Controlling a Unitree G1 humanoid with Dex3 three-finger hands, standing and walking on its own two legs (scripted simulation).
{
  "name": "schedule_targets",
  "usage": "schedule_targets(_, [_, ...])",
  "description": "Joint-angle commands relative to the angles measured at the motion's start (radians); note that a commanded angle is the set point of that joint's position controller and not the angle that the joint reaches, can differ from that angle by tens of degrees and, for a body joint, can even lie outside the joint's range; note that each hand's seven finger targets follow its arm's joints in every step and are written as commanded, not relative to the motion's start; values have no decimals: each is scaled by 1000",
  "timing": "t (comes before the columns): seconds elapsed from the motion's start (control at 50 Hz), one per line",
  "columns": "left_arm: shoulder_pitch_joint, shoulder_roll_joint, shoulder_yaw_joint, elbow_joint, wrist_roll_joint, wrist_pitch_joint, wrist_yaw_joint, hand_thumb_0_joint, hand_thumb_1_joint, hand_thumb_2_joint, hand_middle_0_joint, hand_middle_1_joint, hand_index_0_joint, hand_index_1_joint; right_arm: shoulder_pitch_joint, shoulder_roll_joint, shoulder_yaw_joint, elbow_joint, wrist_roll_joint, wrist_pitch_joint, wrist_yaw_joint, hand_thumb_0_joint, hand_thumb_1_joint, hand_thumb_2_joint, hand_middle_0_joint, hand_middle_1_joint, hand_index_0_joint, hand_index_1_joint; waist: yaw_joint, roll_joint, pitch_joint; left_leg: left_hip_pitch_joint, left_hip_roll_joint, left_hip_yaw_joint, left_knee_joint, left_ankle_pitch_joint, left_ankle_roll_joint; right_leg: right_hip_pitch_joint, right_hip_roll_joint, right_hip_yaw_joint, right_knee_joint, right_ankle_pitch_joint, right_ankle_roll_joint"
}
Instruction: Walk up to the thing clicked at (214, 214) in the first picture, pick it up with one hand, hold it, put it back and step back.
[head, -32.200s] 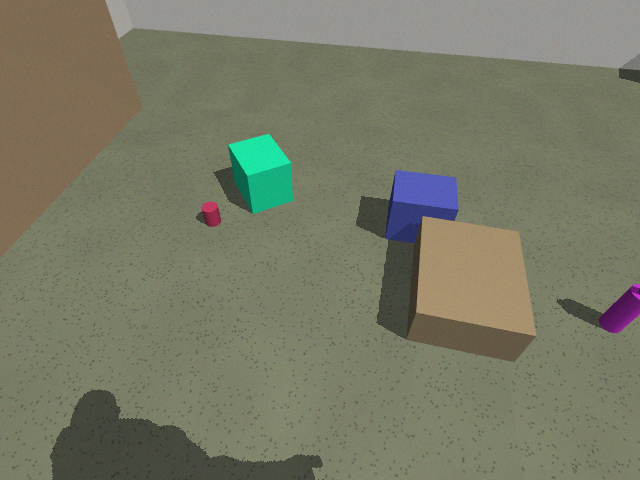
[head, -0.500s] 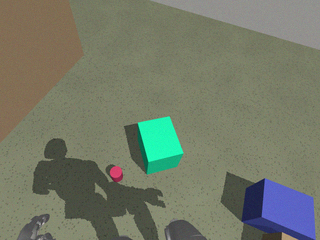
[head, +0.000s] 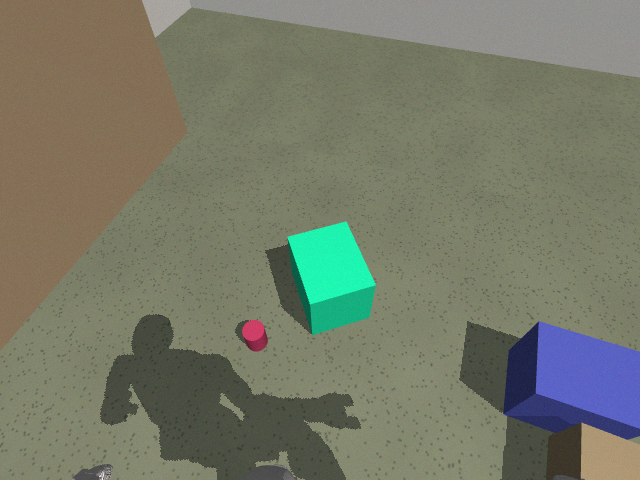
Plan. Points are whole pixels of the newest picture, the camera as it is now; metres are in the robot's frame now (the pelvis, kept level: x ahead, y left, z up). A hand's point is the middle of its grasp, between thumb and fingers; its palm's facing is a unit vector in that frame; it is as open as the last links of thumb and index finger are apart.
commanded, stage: step back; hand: left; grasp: from above
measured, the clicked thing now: (255, 335) +0.59 +0.22 -0.72
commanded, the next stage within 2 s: none
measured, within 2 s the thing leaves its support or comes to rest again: neither
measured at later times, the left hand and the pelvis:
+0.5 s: hand out of the picture -0.07 +0.25 -0.16, palm faces -0.03 -0.91 -0.41, open 7.3 cm; pelvis -0.16 -0.03 -0.02, yaw -2 degrees
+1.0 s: hand out of the picture -0.22 +0.23 -0.15, palm faces +0.06 -0.92 -0.39, open 7.3 cm; pelvis -0.32 -0.04 +0.00, yaw +2 degrees
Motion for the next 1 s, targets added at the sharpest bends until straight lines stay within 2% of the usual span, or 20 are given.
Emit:
schedule_targets(0.0, [7, 248, 63, -111, -6, -20, 21, 0, 900, 900, -200, -300, -200, -300, 16, -143, -46, -86, -13, -37, -14, 0, -900, -900, 200, 300, 200, 300, 31, -196, -194, -26, 64, 49, -307, -10, 1, 274, -227, 195, -68, 559, -194])
schedule_targets(0.06, [-23, 260, 54, -131, -27, -2, 9, 0, 900, 900, -200, -300, -200, -300, 101, -151, -65, -49, -28, -51, -9, 0, -900, -900, 200, 300, 200, 300, -20, -135, -230, 189, 72, 101, -660, 350, 20, 167, -174, 142, 57, 461, -119])
schedule_targets(0.08, [2, 219, 43, -142, -30, 4, 6, 0, 900, 900, -200, -300, -200, -300, 84, -205, -81, -62, -47, -55, -10, 0, -900, -900, 200, 300, 200, 300, -7, -39, -222, 280, 191, -75, -668, 442, 59, -11, -111, 130, 104, 259, -65])
schedule_targets(0.1, [-19, 193, 37, -155, -36, 2, 7, 0, 900, 900, -200, -300, -200, -300, 29, -324, -103, -82, -40, -53, -1, 0, -900, -900, 200, 300, 200, 300, -9, 217, -197, 271, 412, -350, -705, 561, 185, -173, 73, 14, 245, -125, -14])
schedule_targets(0.12, [-100, 236, 61, -146, -24, 1, 21, 0, 900, 900, -200, -300, -200, -300, 36, -357, -110, -88, -39, -54, 0, 0, -900, -900, 200, 300, 200, 300, -79, 238, -167, 121, 510, -467, -725, 627, 309, -124, 95, 108, 462, -377, 0])
schedule_targets(0.18, [-4, 219, 61, -97, -42, 6, 21, 0, 900, 900, -200, -300, -200, -300, -68, -235, -72, -97, -41, -55, -13, 0, -900, -900, 200, 300, 200, 300, 17, 101, -149, 185, 365, -182, -633, 718, 234, -197, 107, 192, 654, -255, -18])
schedule_targets(0.34, [22, 210, 62, -87, -28, -6, 4, 0, 900, 900, -200, -300, -200, -300, -2, -234, -80, -121, -43, -44, -18, 0, -900, -900, 200, 300, 200, 300, -46, 155, -188, 286, 361, -130, -570, 657, 268, -126, 54, 73, 331, -240, 48])
schedule_targets(0.44, [199, 212, 71, 9, -15, -20, -5, 0, 900, 900, -200, -300, -200, -300, -67, -248, -80, -137, -21, -15, -6, 0, -900, -900, 200, 300, 200, 300, 27, 187, -250, 96, 280, -81, -479, 423, 138, 173, 33, -28, -160, 20, -10])
schedule_targets(0.46, [179, 262, 83, -1, 3, -26, -5, 0, 900, 900, -200, -300, -200, -300, -47, -202, -67, -140, -18, -12, -5, 0, -900, -900, 200, 300, 200, 300, 12, 51, -218, -60, 198, -67, -383, 263, 83, 209, -63, 153, -203, -53, -39])
schedule_targets(0.48, [117, 384, 113, -35, -3, -21, -7, 0, 900, 900, -200, -300, -200, -300, -108, -150, -60, -170, -7, -18, -14, 0, -900, -900, 200, 300, 200, 300, 52, -269, -163, -168, -12, 17, -147, -17, 19, 63, -296, 457, -293, -19, -190])
schedule_targets(0.5, [38, 434, 117, -80, 4, -23, -2, 0, 900, 900, -200, -300, -200, -300, -104, -192, -77, -164, -17, -12, -26, 0, -900, -900, 200, 300, 200, 300, 59, -296, -99, -100, 31, -55, 79, -109, -8, -157, -448, 608, -353, -30, -306])
schedule_targets(0.56, [-107, 290, 79, -103, 2, -34, 12, 0, 900, 900, -200, -300, -200, -300, 4, -185, -68, -97, 0, -19, -19, 0, -900, -900, 200, 300, 200, 300, -48, -125, -87, -89, -12, -70, 164, 27, 11, -68, -238, 222, -183, 290, -182])
schedule_targets(0.68, [28, 275, 73, -101, 3, -25, 28, 0, 900, 900, -200, -300, -200, -300, -19, -150, -52, -112, -20, -30, -16, 0, -900, -900, 200, 300, 200, 300, 47, -190, -157, -85, 41, 26, -160, -30, -8, 213, -240, 190, -77, 516, -189])
schedule_targets(0.74, [-4, 278, 66, -118, -16, -12, 27, 0, 900, 900, -200, -300, -200, -300, 62, -143, -60, -82, -28, -34, -12, 0, -900, -900, 200, 300, 200, 300, 3, -203, -214, 70, 72, 91, -491, 111, 17, 213, -232, 178, 18, 539, -162])
schedule_targets(0.78, [-13, 240, 46, -127, -25, 2, 19, 0, 900, 900, -200, -300, -200, -300, 94, -175, -75, -59, -39, -40, -13, 0, -900, -900, 200, 300, 200, 300, -5, -106, -233, 231, 129, 15, -658, 387, 43, 66, -176, 142, 100, 355, -85])
schedule_targets(0.82, [-70, 239, 55, -136, -35, 6, 30, 0, 900, 900, -200, -300, -200, -300, 24, -369, -109, -94, -36, -33, 0, 0, -900, -900, 200, 300, 200, 300, -51, 265, -195, 109, 507, -442, -722, 594, 313, -119, 66, 32, 467, -378, 2])
schedule_targets(0.84, [-72, 257, 62, -117, -21, 10, 36, 0, 900, 900, -200, -300, -200, -300, -1, -333, -110, -91, -42, -39, -3, 0, -900, -900, 200, 300, 200, 300, -42, 170, -162, 50, 504, -419, -710, 578, 329, -110, 70, 143, 603, -376, -1])
schedule_targets(0.86, [-44, 247, 62, -102, -34, 14, 32, 0, 900, 900, -200, -300, -200, -300, -41, -279, -87, -99, -40, -41, -9, 0, -900, -900, 200, 300, 200, 300, -7, 73, -151, 74, 421, -272, -672, 626, 276, -141, 94, 187, 653, -325, -12])
schedule_targets(0.9, [28, 240, 63, -60, -41, 11, 26, 0, 900, 900, -200, -300, -200, -300, -81, -230, -71, -106, -45, -38, -14, 0, -900, -900, 200, 300, 200, 300, 32, 104, -144, 99, 365, -151, -633, 629, 241, -148, 92, 147, 699, -241, -7])
schedule_targets(0.98, [22, 214, 55, -57, -26, -5, 12, 0, 900, 900, -200, -300, -200, -300, -35, -205, -69, -105, -49, -26, -9, 0, -900, -900, 200, 300, 200, 300, -19, 145, -153, 222, 336, -126, -607, 593, 261, -148, 68, 70, 458, -262, 44])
